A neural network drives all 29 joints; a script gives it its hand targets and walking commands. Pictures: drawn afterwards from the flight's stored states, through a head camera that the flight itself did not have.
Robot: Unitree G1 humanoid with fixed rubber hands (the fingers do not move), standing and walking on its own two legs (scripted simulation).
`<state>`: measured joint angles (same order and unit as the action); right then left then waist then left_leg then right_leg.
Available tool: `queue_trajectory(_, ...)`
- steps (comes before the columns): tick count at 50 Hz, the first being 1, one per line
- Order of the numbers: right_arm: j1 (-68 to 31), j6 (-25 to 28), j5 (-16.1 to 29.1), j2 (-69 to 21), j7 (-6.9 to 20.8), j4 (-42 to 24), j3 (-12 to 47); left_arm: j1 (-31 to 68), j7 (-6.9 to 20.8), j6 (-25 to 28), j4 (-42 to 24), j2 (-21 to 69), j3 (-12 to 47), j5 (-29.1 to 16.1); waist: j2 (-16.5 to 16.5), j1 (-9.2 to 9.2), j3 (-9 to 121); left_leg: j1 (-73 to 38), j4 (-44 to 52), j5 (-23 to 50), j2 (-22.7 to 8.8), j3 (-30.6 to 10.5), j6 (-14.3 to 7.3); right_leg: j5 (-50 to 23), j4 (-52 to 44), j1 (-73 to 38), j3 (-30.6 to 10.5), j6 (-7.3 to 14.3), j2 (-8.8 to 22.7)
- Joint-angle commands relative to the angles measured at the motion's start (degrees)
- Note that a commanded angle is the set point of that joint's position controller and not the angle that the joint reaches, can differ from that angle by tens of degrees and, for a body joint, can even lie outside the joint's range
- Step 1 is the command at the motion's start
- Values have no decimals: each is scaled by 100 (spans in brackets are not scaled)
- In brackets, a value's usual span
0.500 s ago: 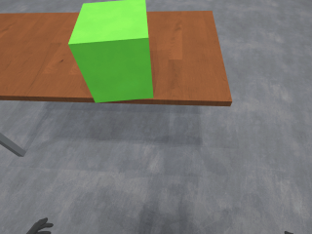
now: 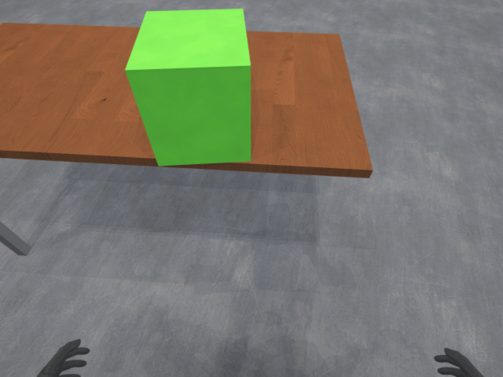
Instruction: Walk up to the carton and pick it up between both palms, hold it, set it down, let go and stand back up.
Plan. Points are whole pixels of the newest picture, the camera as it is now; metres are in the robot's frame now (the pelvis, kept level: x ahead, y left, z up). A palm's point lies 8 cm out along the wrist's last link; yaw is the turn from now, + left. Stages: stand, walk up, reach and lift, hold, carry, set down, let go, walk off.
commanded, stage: walk up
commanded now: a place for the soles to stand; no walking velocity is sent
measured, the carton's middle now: (200, 88) +0.72 +0.14 +0.06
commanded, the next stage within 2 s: none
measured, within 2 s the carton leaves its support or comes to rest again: neither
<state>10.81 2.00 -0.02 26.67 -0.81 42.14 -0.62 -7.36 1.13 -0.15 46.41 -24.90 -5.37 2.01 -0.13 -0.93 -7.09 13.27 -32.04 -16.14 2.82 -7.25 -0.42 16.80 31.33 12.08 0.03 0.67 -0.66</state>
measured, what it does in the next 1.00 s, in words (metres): steps to the left: left foot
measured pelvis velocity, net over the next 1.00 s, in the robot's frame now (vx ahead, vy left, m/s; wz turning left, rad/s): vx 0.05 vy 0.11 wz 0.04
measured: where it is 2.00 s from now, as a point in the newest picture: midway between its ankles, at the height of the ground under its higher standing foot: (214, 363)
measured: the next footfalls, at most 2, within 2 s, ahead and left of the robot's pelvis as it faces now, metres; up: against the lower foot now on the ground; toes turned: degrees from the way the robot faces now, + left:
left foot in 0.96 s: +0.14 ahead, +0.23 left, +0.00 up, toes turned -3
right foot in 1.42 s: +0.28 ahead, -0.03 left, +0.00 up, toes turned +4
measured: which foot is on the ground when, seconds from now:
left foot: down 0.00-0.66, up 0.68-0.94, down 0.96-1.00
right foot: down 0.00-0.96, up 0.98-1.00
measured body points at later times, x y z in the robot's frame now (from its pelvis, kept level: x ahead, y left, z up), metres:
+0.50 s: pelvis -0.01 +0.01 +0.00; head +0.02 +0.02 +0.45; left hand +0.14 +0.34 -0.09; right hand +0.12 -0.32 -0.08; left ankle +0.02 +0.13 -0.73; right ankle +0.00 -0.12 -0.73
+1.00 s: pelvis +0.05 +0.11 -0.01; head +0.08 +0.12 +0.44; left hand +0.10 +0.45 -0.12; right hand +0.17 -0.23 -0.09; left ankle +0.10 +0.23 -0.74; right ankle +0.01 -0.09 -0.71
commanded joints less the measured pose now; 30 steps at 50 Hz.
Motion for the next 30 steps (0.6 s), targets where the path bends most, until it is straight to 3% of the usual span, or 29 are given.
queue_trajectory(1, -97, 150, -68, 947, -48, 205, -218, 57, 23, 23, -186, -846, -52, -247, -142, 226, 1061, 93, 609, 1746, -877, -842, -474, -784, -257, -579, -483, 287, 521)
queue_trajectory(2, -169, 156, -90, 934, -61, 187, -239, 172, 0, 4, -164, -899, -89, -222, -255, 268, 928, 297, 611, 1688, -868, -854, -545, -639, -209, -674, -438, 288, 487)
queue_trajectory(5, -174, 150, -66, 989, -65, 199, -239, 247, 29, -27, -152, -879, -64, -231, -41, 219, 1004, 198, 754, 1537, -939, -921, -474, -592, -354, -717, -433, 255, 467)
queue_trajectory(7, -179, 161, -94, 986, -67, 168, -241, 269, 42, -34, -92, -859, -66, -220, -230, 195, 1000, 273, 857, 1387, -884, -976, -469, -491, -375, -776, -396, 275, 459)
queue_trajectory(8, -214, 157, -117, 991, -64, 190, -222, 272, 51, -27, -111, -832, -48, -220, -236, 253, 1026, 317, 790, 1283, -854, -784, -499, -441, -476, -782, -404, 273, 479)
queue_trajectory(9, -231, 155, -103, 945, -51, 162, -220, 311, 52, -9, -82, -849, -67, -212, -203, 227, 974, 312, 787, 1405, -816, -812, -433, -746, -437, -772, -441, 289, 523)
queue_trajectory(12, -196, 146, -118, 976, -38, 147, -222, 287, 59, 2, -78, -857, -47, -233, -78, 221, 1001, 210, 822, 945, -786, -737, -452, -503, -555, -745, -496, 314, 528)
queue_trajectory(14, -257, 138, -125, 901, -22, 153, -204, 337, 53, 13, -58, -887, -79, -209, -100, 230, 1163, 98, 726, 1054, -774, -754, -458, -653, -623, -801, -529, 305, 571)
queue_trajectory(15, -181, 134, -87, 877, -15, 182, -217, 443, 55, 26, -61, -943, -89, -206, 135, 186, 1135, 85, 703, 1155, -711, -685, -381, -829, -606, -770, -488, 313, 608)
queue_trajectory(17, -160, 119, -119, 902, -19, 208, -217, 407, 67, 14, -59, -877, -51, -233, -165, 159, 1024, 32, 782, 940, -686, -595, -363, -644, -588, -584, -536, 297, 607)
queue_trajectory(20, -171, 106, -56, 904, -18, 197, -229, 344, 68, 2, 9, -856, -78, -216, -16, 188, 993, 250, 855, 835, -763, -824, -428, -442, -559, -698, -466, 302, 516)
queue_trajectory(26, -238, 113, -102, 887, -8, 219, -196, 382, 55, 22, 8, -904, -89, -214, -139, 194, 1159, -6, 730, 1075, -747, -702, -390, -793, -660, -717, -511, 338, 605)
queue_trajectory(28, -201, 107, -113, 861, -9, 183, -208, 414, 50, 34, -6, -837, -46, -198, -44, 191, 1212, -81, 728, 851, -677, -705, -378, -556, -670, -589, -589, 403, 610)
queue_trajectory(29, -185, 121, -108, 952, -10, 234, -203, 364, 64, 23, 19, -858, -37, -215, 1, 175, 1107, 96, 786, 868, -722, -685, -401, -544, -659, -583, -566, 282, 555)
queue_trajectory(30, -132, 120, -79, 943, -16, 221, -191, 401, 61, 21, 21, -908, -62, -195, 99, 153, 1135, 126, 776, 918, -764, -779, -385, -674, -616, -721, -512, 322, 576)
